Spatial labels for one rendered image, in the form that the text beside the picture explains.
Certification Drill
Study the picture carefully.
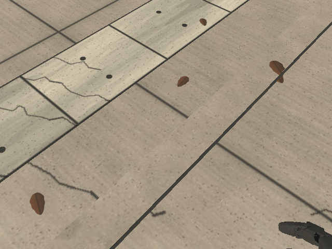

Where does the right robot hand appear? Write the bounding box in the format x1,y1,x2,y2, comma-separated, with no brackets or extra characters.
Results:
278,222,332,249

